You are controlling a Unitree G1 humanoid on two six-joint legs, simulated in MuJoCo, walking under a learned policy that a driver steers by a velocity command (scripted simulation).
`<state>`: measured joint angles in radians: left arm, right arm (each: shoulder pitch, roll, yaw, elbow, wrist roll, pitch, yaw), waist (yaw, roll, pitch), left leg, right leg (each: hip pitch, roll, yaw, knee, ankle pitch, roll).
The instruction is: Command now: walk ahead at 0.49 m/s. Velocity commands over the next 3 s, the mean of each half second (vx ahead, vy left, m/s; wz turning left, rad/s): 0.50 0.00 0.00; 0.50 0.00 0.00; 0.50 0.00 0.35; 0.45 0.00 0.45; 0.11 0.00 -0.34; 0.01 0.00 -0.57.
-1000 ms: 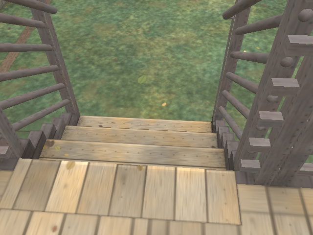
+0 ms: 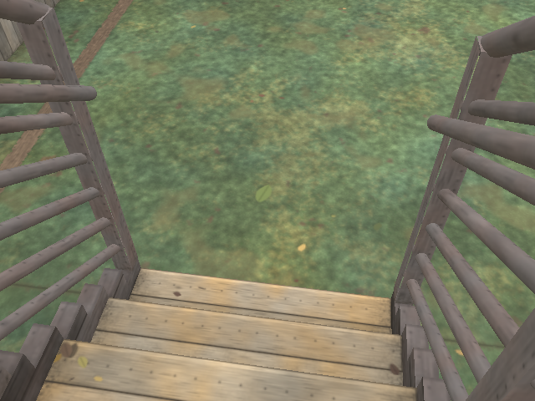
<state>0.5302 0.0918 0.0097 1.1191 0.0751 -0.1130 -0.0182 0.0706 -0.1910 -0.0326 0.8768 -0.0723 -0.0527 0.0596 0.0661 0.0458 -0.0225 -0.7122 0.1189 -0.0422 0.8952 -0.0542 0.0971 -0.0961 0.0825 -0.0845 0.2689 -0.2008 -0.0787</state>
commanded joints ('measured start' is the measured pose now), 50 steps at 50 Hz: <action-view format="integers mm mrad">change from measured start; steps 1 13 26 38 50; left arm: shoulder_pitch -51 249 -147 -473 221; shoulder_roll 98 51 81 133 438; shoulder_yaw -2 6 4 -22 88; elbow -80 11 -175 -323 -40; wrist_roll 3 41 31 33 51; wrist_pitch -23 0 64 86 82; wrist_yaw -36 -47 -57 -35 -72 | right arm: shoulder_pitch -2 355 368 700 625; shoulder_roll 11 -197 -28 34 -55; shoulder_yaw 12 -53 16 108 56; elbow -44 108 171 274 166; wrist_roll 19 56 -31 7 47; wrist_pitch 11 -37 -62 -68 -30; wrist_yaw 15 -28 -22 -69 45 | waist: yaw -83 -157 -51 -211 42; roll -120 142 12 10 -213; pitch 64 -383 67 144 -280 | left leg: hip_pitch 146 1195 313 478 -401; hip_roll -25 158 57 65 -230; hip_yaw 46 -296 -106 -207 -36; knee -132 -368 -658 -259 1325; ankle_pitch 187 423 -93 -311 -804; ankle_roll -27 374 166 180 -89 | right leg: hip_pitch -200 -362 -566 -678 766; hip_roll -258 -109 -199 -204 -465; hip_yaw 124 26 147 127 239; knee -93 714 819 279 395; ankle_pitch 595 179 336 578 1217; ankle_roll -191 78 41 71 -235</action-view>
